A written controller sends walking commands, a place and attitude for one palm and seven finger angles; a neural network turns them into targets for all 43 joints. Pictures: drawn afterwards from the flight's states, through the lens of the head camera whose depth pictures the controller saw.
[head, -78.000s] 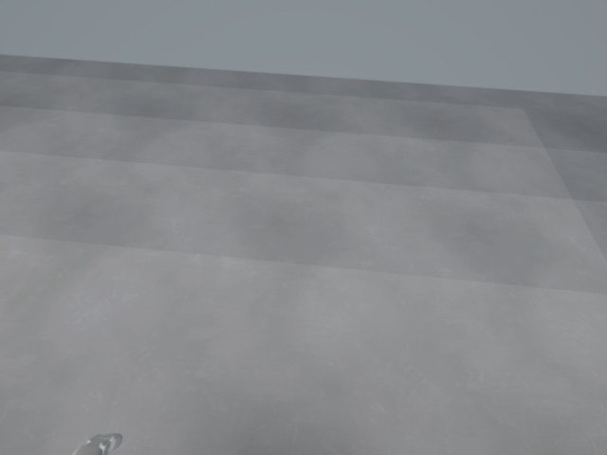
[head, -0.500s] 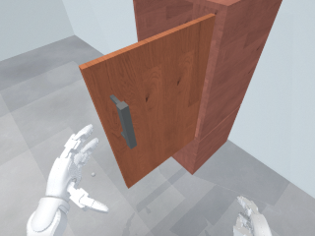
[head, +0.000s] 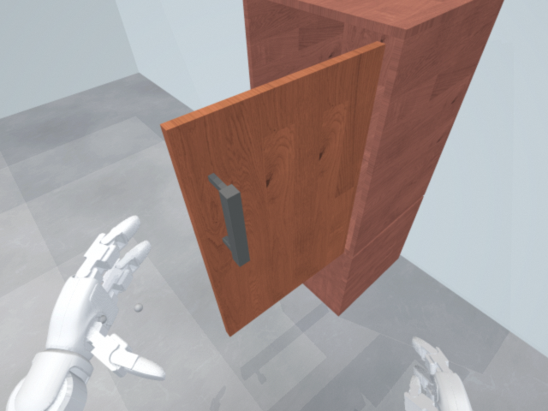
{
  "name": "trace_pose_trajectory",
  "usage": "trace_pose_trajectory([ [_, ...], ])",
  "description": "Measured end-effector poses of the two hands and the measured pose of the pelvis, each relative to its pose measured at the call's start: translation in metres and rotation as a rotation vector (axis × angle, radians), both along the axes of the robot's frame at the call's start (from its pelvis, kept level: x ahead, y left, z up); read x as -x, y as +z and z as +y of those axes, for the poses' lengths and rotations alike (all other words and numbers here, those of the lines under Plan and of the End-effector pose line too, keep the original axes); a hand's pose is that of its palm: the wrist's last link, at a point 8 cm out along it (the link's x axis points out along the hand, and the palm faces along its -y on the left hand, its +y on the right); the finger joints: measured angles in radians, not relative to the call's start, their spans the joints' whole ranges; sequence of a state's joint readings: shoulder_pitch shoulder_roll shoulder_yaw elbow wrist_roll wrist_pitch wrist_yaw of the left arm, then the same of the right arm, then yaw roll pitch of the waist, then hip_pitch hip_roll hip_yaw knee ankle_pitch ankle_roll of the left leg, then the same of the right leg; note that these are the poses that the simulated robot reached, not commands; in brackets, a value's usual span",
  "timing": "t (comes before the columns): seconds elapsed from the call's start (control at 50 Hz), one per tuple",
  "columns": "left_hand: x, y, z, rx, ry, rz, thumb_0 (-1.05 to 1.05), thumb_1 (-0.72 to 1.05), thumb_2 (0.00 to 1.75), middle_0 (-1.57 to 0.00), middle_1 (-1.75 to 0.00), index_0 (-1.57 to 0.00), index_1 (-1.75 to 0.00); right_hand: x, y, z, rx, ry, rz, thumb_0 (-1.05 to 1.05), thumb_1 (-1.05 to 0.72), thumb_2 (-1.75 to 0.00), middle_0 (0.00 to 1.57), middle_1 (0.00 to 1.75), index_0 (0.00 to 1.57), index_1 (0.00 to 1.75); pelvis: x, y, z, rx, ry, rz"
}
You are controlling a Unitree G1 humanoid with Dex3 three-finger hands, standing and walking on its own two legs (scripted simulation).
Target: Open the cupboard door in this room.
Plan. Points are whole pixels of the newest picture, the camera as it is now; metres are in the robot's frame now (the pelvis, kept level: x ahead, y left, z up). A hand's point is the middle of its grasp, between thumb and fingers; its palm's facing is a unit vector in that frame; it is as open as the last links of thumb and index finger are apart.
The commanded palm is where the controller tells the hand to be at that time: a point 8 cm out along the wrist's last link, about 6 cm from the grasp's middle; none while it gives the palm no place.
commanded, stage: draw the hand back to the body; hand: left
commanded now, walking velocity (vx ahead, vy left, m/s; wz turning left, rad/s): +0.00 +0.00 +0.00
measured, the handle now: (228, 221) +0.37 +0.11 +0.10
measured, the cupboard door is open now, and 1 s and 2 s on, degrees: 87 87 87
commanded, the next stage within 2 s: step back with the hand held close in 1.14 s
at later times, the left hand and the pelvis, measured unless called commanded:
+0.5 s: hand (81, 278) +0.23 +0.25 +0.15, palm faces +0.32 -0.87 -0.37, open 12.3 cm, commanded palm +0.18 +0.29 +0.17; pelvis +0.01 +0.02 +0.03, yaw -2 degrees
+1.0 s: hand (62, 262) +0.23 +0.27 +0.17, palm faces +0.41 -0.82 -0.39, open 7.6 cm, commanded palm +0.18 +0.31 +0.19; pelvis +0.02 +0.01 +0.03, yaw -3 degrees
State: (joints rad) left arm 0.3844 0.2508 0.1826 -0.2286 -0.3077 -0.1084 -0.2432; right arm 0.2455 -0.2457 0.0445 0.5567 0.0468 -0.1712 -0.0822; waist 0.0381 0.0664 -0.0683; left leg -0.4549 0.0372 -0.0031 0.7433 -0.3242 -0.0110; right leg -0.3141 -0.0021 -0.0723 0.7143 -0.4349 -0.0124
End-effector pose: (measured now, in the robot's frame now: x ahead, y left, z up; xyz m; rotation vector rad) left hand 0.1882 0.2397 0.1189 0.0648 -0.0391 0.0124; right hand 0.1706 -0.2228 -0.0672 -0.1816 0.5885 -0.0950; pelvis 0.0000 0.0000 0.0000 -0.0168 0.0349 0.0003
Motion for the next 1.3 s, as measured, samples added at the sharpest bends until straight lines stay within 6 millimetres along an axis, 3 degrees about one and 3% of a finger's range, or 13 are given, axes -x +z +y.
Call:
trace_pose_trajectory([
  [0.08,0.005,0.006,0.007,-0.002,-0.006,-0.006,-0.02,-0.47,0.32,-0.15,-0.3,-0.16,-0.3,-0.005,0.005,0.005,0.003,0.011,-0.025,0.02,-0.9,-0.9,0.2,0.3,0.2,0.3,0.002,0.001,0.002,0.003,0.003,-0.01],
  [0.16,0.007,0.018,0.019,-0.15,0.127,0.0,-0.01,-0.4,0.35,-0.16,-0.3,-0.16,-0.3,-0.007,0.011,0.01,0.025,0.012,-0.016,0.02,-0.9,-0.9,0.2,0.3,0.2,0.3,0.003,0.008,0.004,0.006,-0.006,-0.037],
  [0.42,0.004,0.038,0.043,-0.295,0.301,-0.003,-0.01,0.01,0.52,-0.18,-0.3,-0.18,-0.3,-0.002,0.014,0.024,0.036,0.001,0.09,0.01,-0.9,-0.9,0.2,0.3,0.2,0.3,-0.009,0.026,0.018,-0.006,-0.035,-0.087],
  [0.78,-0.003,0.07,0.071,-0.38,0.399,-0.072,0.0,0.63,0.79,-0.2,-0.3,-0.2,-0.3,-0.018,0.016,0.016,0.031,-0.019,0.113,0.01,-0.9,-0.9,0.2,0.3,0.2,0.3,-0.024,0.029,0.018,-0.01,-0.048,-0.092],
  [0.98,-0.003,0.069,0.065,-0.366,0.411,-0.066,0.01,0.84,0.88,-0.21,-0.3,-0.21,-0.3,-0.021,0.016,0.009,0.031,-0.015,0.117,0.01,-0.9,-0.9,0.2,0.3,0.2,0.3,-0.024,0.029,0.012,-0.012,-0.045,-0.091],
  [1.3,-0.001,0.072,0.056,-0.374,0.399,-0.068,0.01,0.89,0.9,-0.21,-0.3,-0.21,-0.3,-0.016,0.014,-0.001,0.031,-0.03,0.125,0.01,-0.9,-0.9,0.2,0.3,0.2,0.3,-0.023,0.03,0.004,-0.007,-0.046,-0.092],
])
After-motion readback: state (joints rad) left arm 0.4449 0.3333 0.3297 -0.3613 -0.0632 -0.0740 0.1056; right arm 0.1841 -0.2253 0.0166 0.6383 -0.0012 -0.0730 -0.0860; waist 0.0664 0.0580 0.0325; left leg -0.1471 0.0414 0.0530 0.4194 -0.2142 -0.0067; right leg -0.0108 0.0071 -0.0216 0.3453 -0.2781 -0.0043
